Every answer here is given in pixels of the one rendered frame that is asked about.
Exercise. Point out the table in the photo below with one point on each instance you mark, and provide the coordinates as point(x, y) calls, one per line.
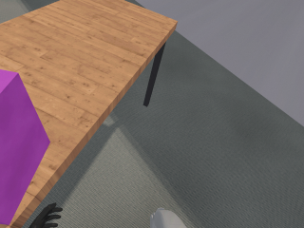
point(77, 59)

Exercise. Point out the carton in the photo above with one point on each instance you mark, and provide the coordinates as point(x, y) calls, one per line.
point(23, 143)

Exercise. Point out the robot right thigh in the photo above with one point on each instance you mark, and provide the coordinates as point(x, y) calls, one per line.
point(165, 219)

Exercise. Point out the left robot hand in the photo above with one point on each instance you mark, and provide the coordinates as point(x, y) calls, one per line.
point(43, 217)

